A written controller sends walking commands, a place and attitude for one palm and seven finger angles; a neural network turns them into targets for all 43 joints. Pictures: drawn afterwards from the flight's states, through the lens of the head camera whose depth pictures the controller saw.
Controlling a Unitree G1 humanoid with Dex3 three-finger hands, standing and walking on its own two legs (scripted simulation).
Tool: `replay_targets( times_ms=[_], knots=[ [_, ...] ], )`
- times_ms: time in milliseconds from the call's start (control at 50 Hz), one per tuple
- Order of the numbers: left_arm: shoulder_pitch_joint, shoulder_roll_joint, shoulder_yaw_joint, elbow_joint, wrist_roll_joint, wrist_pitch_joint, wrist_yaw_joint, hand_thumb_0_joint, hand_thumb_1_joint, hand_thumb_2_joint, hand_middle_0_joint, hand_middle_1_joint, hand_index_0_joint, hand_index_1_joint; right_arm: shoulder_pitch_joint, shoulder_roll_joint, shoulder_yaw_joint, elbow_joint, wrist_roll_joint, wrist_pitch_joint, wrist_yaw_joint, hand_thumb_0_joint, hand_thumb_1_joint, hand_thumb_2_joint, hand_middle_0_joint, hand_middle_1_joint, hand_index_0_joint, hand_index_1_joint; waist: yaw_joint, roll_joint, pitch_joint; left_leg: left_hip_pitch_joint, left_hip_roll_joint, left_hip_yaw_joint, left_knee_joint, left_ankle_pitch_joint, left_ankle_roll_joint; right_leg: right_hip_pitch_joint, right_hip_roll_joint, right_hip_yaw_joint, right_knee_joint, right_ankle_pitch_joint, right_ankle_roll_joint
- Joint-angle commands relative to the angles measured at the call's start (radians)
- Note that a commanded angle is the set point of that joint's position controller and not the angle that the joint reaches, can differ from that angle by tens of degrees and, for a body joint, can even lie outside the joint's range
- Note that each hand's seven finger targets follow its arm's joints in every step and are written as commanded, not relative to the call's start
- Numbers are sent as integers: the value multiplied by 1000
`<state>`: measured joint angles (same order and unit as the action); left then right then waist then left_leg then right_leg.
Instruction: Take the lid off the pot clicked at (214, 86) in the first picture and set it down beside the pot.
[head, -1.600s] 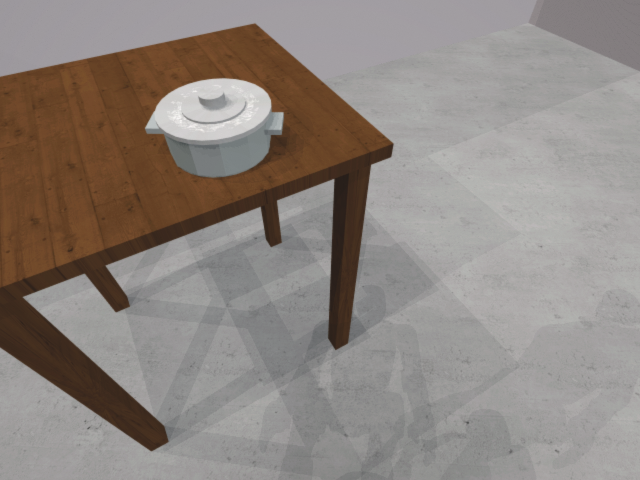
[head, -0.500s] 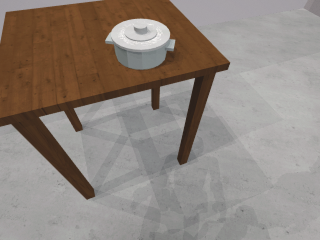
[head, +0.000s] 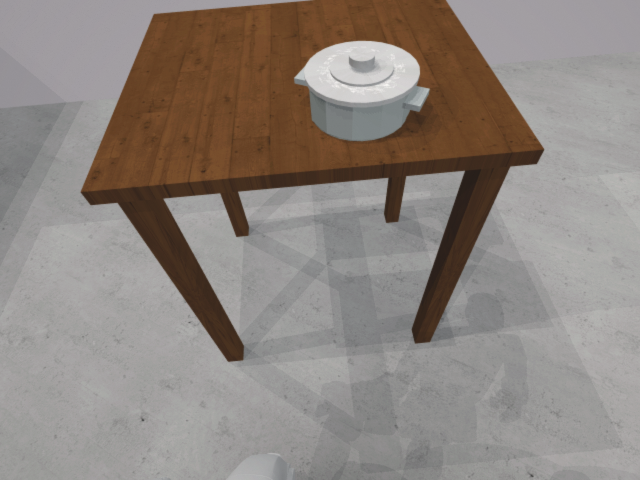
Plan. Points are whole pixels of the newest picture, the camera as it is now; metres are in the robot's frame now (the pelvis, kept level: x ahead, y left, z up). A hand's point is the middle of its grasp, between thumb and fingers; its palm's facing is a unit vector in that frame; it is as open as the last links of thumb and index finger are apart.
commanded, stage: turn to face it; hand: left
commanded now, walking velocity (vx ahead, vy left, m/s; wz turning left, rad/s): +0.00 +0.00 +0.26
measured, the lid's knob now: (361, 58) +0.69 -0.04 +0.15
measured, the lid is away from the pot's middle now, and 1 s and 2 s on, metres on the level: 0.00 0.00 0.00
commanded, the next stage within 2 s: take the last steps up to it in 0.04 s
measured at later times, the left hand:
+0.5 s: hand out of the picture +0.05 +0.17 -0.17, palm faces +0.07 -0.97 -0.22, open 7.4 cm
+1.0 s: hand (263, 425) +0.22 +0.11 -0.18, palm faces +0.02 -0.98 -0.17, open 7.3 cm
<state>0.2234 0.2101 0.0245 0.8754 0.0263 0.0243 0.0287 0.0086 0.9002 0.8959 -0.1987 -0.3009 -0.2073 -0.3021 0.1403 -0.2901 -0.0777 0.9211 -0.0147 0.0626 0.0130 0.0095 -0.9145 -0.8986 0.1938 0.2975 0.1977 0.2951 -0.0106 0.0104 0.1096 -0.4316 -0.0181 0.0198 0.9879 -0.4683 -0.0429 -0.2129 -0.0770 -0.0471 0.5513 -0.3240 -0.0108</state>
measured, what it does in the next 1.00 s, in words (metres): walks ahead: left foot, then right foot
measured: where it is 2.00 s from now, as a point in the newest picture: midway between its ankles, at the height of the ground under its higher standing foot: outside the picture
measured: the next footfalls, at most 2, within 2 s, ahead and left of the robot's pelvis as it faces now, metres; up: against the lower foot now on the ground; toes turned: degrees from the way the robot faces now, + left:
left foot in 0.14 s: +0.03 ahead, +0.13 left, +0.00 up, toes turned +6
right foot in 0.50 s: +0.13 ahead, -0.14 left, +0.00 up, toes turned -1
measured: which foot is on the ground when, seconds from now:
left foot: up 0.00-0.12, down 0.14-0.50, up 0.52-0.82, down 0.84-1.00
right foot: down 0.00-0.14, up 0.16-0.48, down 0.50-0.84, up 0.86-1.00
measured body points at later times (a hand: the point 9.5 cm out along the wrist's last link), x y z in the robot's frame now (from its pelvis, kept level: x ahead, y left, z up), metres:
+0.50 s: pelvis +0.05 -0.03 -0.01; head +0.07 -0.03 +0.44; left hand +0.05 +0.22 -0.15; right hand +0.09 -0.26 -0.16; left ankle -0.01 +0.12 -0.74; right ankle +0.08 -0.14 -0.74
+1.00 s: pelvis +0.18 -0.07 +0.00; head +0.21 -0.05 +0.44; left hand +0.22 +0.17 -0.17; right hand +0.20 -0.30 -0.15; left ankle +0.19 +0.04 -0.74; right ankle +0.15 -0.19 -0.68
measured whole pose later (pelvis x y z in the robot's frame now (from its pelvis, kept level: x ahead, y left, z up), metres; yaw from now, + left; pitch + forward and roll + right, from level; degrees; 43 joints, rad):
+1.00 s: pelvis +0.18 -0.07 +0.00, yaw +0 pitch +0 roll +1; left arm 0.25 0.20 0.06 1.01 0.03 0.04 0.01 0.02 0.92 0.90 -0.20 -0.30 -0.20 -0.30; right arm 0.27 -0.12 -0.02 1.04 -0.03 -0.05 -0.04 0.00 -0.93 -0.90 0.20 0.30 0.20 0.30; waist -0.02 -0.07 0.04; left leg -0.26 0.05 0.15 0.52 -0.26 0.01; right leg -0.44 -0.03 -0.01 1.04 -0.42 0.00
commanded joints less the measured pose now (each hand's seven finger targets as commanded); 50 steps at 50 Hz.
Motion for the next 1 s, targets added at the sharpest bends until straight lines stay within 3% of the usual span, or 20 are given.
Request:
replay_targets(
  times_ms=[0,80,100,120,140,220,380,440,460,500,520,580,620,760,800,820,840,900,940,980],
  knots=[
    [87,237,65,-30,4,-18,10,0,900,900,-200,-300,-200,-300,-63,-19,14,-77,10,-24,-4,0,-900,-900,200,300,200,300,56,-221,-109,50,-12,37,-201,7,12,121,-222,150,-127,638,-164],
    [61,226,63,-9,-9,-10,10,0,900,900,-200,-300,-200,-300,43,-41,18,-31,8,-43,-13,0,-900,-900,200,300,200,300,-12,-187,-159,323,-4,44,-574,274,36,42,-177,80,16,574,-73],
    [76,186,56,-19,-14,-5,7,0,900,900,-200,-300,-200,-300,84,-107,6,-25,-1,-53,-17,0,-900,-900,200,300,200,300,-33,-28,-198,478,136,-100,-622,470,87,-101,-111,15,171,359,-13],
    [91,123,39,-35,-13,-3,0,0,900,900,-200,-300,-200,-300,105,-183,-8,-20,-7,-50,-17,0,-900,-900,200,300,200,300,-33,250,-183,541,367,-365,-620,807,217,-311,2,-44,355,-247,48],
    [68,136,33,-35,-5,5,3,0,900,900,-200,-300,-200,-300,123,-180,1,-16,-7,-39,-18,0,-900,-900,200,300,200,300,-51,167,-170,448,408,-367,-641,694,280,-308,4,16,464,-335,38],
    [62,122,27,41,3,-4,-27,0,900,900,-200,-300,-200,-300,70,-84,31,-7,-13,-70,-38,0,-900,-900,200,300,200,300,-13,129,-57,296,281,-290,-765,208,236,-334,-13,58,516,-117,32],
    [26,79,24,40,1,-17,-57,0,900,900,-200,-300,-200,-300,141,-99,-1,42,-18,-90,-42,0,-900,-900,200,300,200,300,-33,104,-6,251,297,-210,-769,143,212,-228,-9,0,161,-72,24],
    [145,72,36,85,2,-24,-63,0,900,900,-200,-300,-200,-300,125,-99,-5,56,-17,-88,-45,0,-900,-900,200,300,200,300,19,58,-60,177,248,-140,-631,97,155,-11,44,-52,-36,43,19],
    [215,93,44,110,4,-31,-57,0,900,900,-200,-300,-200,-300,126,-72,0,62,-14,-89,-44,0,-900,-900,200,300,200,300,53,-13,-74,92,191,-84,-502,58,120,113,35,-12,-106,51,4],
    [343,223,74,138,0,-43,-32,0,900,900,-200,-300,-200,-300,72,27,26,17,-5,-90,-34,0,-900,-900,200,300,200,300,125,-353,-81,-223,32,94,-42,-207,60,254,-277,494,-353,-171,-177],
    [334,196,70,139,-4,-46,-25,0,900,900,-200,-300,-200,-300,17,-8,20,11,-7,-90,-35,0,-900,-900,200,300,200,300,133,-340,-50,-244,72,9,94,-163,75,175,-268,533,-381,-177,-221],
    [169,123,53,98,2,-49,-8,0,900,900,-200,-300,-200,-300,64,25,14,49,-9,-90,-23,0,-900,-900,200,300,200,300,36,-57,-80,-152,113,19,133,-22,60,81,-205,330,-308,-1,-243],
    [141,107,45,97,5,-56,-6,0,900,900,-200,-300,-200,-300,86,57,20,61,-11,-84,-19,0,-900,-900,200,300,200,300,19,-84,-62,-98,107,57,36,30,45,35,-166,223,-303,144,-223],
    [125,96,45,115,-5,-40,-19,0,900,900,-200,-300,-200,-300,171,72,26,90,-7,-106,-39,0,-900,-900,200,300,200,300,-23,-108,-70,191,65,139,-424,229,36,-29,-78,152,-180,259,-167],
    [123,49,39,98,-12,-33,-29,0,900,900,-200,-300,-200,-300,309,-9,8,132,-14,-119,-53,0,-900,-900,200,300,200,300,-78,43,-99,419,178,-29,-570,227,83,-191,18,90,86,140,-100],
    [148,2,32,79,-13,-34,-37,0,900,900,-200,-300,-200,-300,382,-115,-16,138,-28,-119,-59,0,-900,-900,200,300,200,300,-91,286,-117,505,452,-416,-715,182,202,-387,111,-17,351,-161,-34],
    [88,60,40,47,4,-33,-39,0,900,900,-200,-300,-200,-300,379,-135,-17,125,-22,-109,-59,0,-900,-900,200,300,200,300,-100,199,-82,404,541,-526,-783,107,281,-419,76,51,519,-271,-31],
    [48,38,44,52,9,-19,-36,0,900,900,-200,-300,-200,-300,222,-14,24,82,-17,-117,-68,0,-900,-900,200,300,200,300,-16,97,15,199,433,-324,-779,398,248,-405,-5,106,614,-122,7],
    [91,-1,33,75,-5,-7,-28,0,900,900,-200,-300,-200,-300,171,-1,33,78,-13,-122,-72,0,-900,-900,200,300,200,300,21,93,-81,250,350,-108,-690,831,208,-298,-5,82,496,-74,37],
    [97,-12,26,80,-16,-2,-18,0,900,900,-200,-300,-200,-300,133,0,35,80,-9,-112,-69,0,-900,-900,200,300,200,300,29,137,-112,247,303,-5,-640,951,183,-189,6,29,316,-68,39]
  ],
)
